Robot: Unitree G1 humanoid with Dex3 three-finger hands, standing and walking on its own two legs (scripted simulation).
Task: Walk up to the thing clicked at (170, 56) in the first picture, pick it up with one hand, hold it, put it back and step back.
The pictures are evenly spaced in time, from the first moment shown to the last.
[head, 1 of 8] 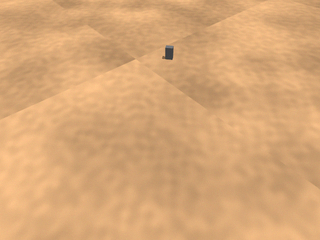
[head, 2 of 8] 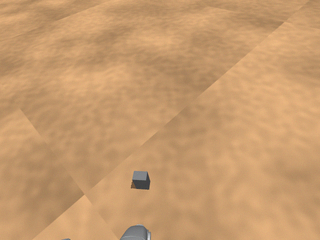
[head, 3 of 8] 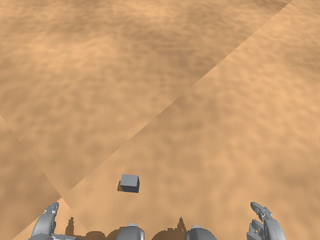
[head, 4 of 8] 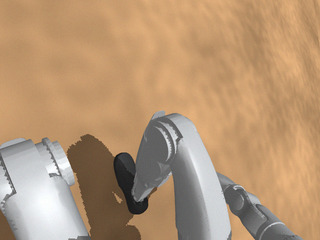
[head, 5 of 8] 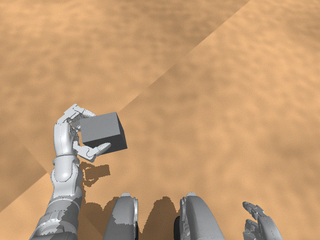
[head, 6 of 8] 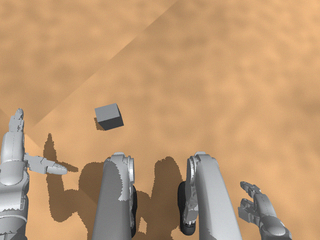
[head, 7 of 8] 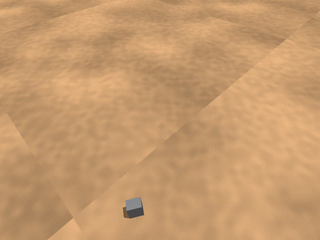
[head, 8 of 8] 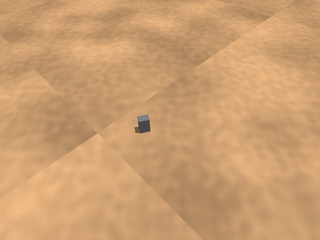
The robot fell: no
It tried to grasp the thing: yes
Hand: left
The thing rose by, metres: 0.68
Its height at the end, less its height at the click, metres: +0.00
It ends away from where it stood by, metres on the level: 0.02
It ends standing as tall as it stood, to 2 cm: yes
